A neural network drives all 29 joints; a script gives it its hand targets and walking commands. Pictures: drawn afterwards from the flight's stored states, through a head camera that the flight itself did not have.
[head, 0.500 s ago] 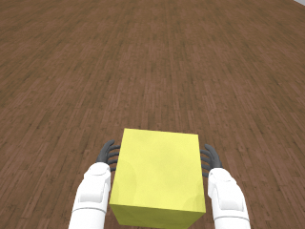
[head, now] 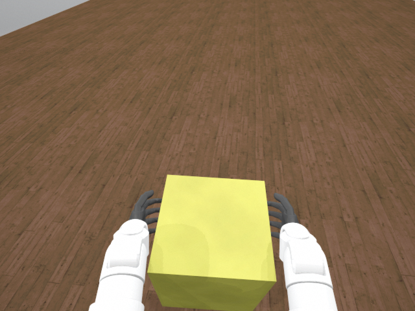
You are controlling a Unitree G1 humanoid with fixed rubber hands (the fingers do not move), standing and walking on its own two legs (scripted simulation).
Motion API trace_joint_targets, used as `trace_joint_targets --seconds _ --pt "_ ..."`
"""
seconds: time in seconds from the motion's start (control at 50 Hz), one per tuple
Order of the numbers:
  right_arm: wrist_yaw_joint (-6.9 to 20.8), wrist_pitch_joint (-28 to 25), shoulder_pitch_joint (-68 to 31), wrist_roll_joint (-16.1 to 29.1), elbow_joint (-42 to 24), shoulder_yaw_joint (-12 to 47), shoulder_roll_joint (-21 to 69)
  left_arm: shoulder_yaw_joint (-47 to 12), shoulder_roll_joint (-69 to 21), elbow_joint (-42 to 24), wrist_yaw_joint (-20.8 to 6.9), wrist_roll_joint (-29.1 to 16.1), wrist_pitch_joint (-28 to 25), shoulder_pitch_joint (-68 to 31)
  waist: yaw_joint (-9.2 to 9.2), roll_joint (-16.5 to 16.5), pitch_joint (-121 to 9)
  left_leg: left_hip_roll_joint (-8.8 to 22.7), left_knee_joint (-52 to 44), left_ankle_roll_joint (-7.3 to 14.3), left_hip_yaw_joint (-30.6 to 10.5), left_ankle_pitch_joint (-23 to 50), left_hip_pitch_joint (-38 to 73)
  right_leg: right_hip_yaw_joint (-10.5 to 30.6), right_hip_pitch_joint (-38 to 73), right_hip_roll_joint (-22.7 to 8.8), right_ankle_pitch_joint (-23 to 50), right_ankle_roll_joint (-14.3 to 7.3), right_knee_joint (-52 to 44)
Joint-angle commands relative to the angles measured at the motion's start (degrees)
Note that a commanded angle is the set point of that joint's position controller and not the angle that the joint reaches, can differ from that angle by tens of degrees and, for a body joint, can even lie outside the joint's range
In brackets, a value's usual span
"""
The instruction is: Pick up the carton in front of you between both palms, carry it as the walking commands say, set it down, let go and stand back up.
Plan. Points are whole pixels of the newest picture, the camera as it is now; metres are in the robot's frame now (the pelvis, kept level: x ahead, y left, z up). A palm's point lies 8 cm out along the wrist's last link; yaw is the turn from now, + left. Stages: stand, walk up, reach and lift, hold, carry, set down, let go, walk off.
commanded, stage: hold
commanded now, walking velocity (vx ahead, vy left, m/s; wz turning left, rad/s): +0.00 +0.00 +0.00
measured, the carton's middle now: (211, 246) +0.30 +0.01 -0.05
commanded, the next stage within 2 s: set down in 0.30 s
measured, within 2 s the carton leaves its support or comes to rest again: neither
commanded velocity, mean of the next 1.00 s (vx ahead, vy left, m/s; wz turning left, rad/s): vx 0.00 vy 0.00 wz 0.00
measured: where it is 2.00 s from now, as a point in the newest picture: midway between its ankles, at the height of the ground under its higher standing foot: outside the picture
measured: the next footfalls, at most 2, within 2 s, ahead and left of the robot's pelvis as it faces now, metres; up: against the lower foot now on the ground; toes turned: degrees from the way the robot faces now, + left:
none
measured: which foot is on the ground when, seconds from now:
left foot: down 0.00-1.00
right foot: down 0.00-1.00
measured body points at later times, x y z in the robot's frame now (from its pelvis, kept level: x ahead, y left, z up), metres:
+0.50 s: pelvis +0.00 -0.01 +0.00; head -0.03 -0.04 +0.45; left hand +0.32 +0.15 +0.04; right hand +0.32 -0.16 +0.03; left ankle -0.01 +0.14 -0.74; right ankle +0.08 -0.10 -0.74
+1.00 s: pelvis -0.03 +0.03 -0.08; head +0.19 -0.01 +0.31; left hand +0.38 +0.14 -0.17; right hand +0.35 -0.16 -0.18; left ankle -0.01 +0.14 -0.74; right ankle +0.08 -0.11 -0.74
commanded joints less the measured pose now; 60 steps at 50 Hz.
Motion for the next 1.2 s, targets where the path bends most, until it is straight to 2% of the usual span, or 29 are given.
trace_joint_targets --seconds 0.0,0.16,0.36,0.44,0.52,0.6,0.66,0.72,0.8,0.86,0.92,0.98,1.02,1.1,1.18 --pt "14.8 -3.1 -27.5 14.9 -2.6 30.9 54.0 -27.4 -53.5 -1.1 -14.8 -12.9 -1.5 -26.2 0.77 -3.2 -12.8 -3.9 -8.6 4.2 -3.5 -2.6 -22.4 9.3 25.6 2.9 -4.4 1.7 -0.8" --pt "15.2 -2.4 -28.4 14.2 -0.5 28.8 53.9 -25.1 -53.1 0.5 -15.7 -12.0 -1.3 -27.9 0.48 -4.3 -12.2 -4.3 -7.2 4.0 -3.4 -2.6 -21.1 11.1 25.3 1.2 -9.0 2.2 -3.2" --pt "15.1 -2.5 -30.5 13.2 1.8 25.6 53.1 -23.2 -52.3 1.3 -15.4 -10.9 -1.2 -30.1 0.45 -3.8 -11.5 -4.3 -7.0 3.8 -3.5 -2.6 -21.3 11.1 25.3 1.0 -7.9 1.9 -3.0" --pt "15.2 -4.4 -35.1 10.5 7.4 19.6 51.5 -19.0 -51.8 6.3 -15.2 -8.1 -3.0 -35.0 -0.17 -3.1 -9.5 -4.3 -5.7 3.6 -3.2 -6.1 -24.2 10.4 23.5 1.7 -10.9 1.2 -1.3" --pt "14.7 -8.2 -40.4 5.3 15.2 10.2 47.2 -11.0 -49.1 13.8 -14.1 -2.6 -6.6 -40.2 -1.05 -2.3 -7.2 -4.5 -2.4 3.3 -2.8 -8.1 -28.8 9.4 19.0 2.5 -11.6 0.5 2.4" --pt "13.4 -13.2 -40.8 -0.2 20.0 2.0 40.4 -3.6 -43.6 17.8 -11.7 3.2 -10.9 -40.6 -1.57 -2.0 -7.8 -5.4 1.7 2.8 -2.1 -5.9 -33.8 7.8 10.6 3.6 -5.9 0.1 7.8" --pt "12.6 -18.2 -38.2 -2.5 21.1 0.0 35.9 -1.3 -39.3 19.2 -10.2 4.7 -15.5 -38.1 -1.7 -2.1 -11.1 -6.6 5.5 2.4 -1.3 -2.1 -38.6 6.9 3.8 4.4 2.0 0.2 12.9" --pt "12.6 -23.8 -38.8 -1.1 21.3 2.8 36.2 -3.7 -39.7 19.2 -9.4 3.1 -21.1 -37.8 -1.33 -2.0 -18.3 -7.6 9.8 1.5 -1.3 1.9 -42.4 7.2 -0.7 5.1 7.8 -0.1 18.1" --pt "12.8 -30.8 -42.1 2.3 20.6 10.2 40.6 -11.8 -43.5 18.1 -8.7 -1.2 -28.1 -40.3 -1.39 -2.1 -31.9 -8.4 16.3 -0.1 -1.3 7.3 -48.8 7.2 -4.4 5.6 15.9 0.2 26.1" --pt "12.8 -34.4 -45.2 5.3 18.2 16.8 42.8 -20.1 -46.2 15.5 -7.9 -5.3 -31.7 -43.8 -2.33 -2.1 -46.3 -9.0 21.9 -1.1 -1.2 12.2 -52.6 6.8 -6.3 5.7 22.0 0.5 32.3" --pt "12.3 -35.7 -46.3 7.3 15.3 20.5 42.8 -26.6 -46.5 12.1 -6.5 -8.7 -33.2 -46.1 -3.8 -3.0 -58.9 -9.4 27.0 -2.0 -1.2 16.0 -55.8 6.2 -9.3 6.1 25.5 0.7 37.4" --pt "12.5 -34.9 -47.4 8.1 14.0 21.4 42.1 -28.6 -46.4 11.5 -5.9 -9.9 -32.3 -47.0 -4.48 -2.8 -62.5 -9.5 30.8 -2.3 -1.2 15.6 -57.7 4.7 -18.8 7.0 20.7 1.3 40.6" --pt "12.9 -33.5 -48.0 8.0 15.2 20.6 42.5 -28.3 -46.8 12.2 -6.3 -10.0 -30.8 -48.5 -4.77 -1.4 -61.1 -9.7 32.5 -2.3 -0.8 11.3 -60.3 3.9 -25.2 7.3 14.6 1.3 41.9" --pt "13.8 -29.9 -50.2 6.8 18.2 17.7 44.8 -24.6 -47.2 15.6 -8.4 -8.6 -27.2 -51.6 -4.63 0.1 -56.0 -10.0 35.2 -1.6 0.1 -0.1 -69.3 3.3 -34.9 7.4 4.0 1.2 44.6" --pt "14.1 -27.2 -53.6 5.6 20.7 15.0 46.5 -20.5 -46.8 19.2 -10.6 -7.3 -24.6 -54.8 -4.29 -0.3 -54.2 -10.4 38.9 -0.8 1.1 -5.2 -78.1 3.0 -40.6 7.2 0.1 1.4 47.7"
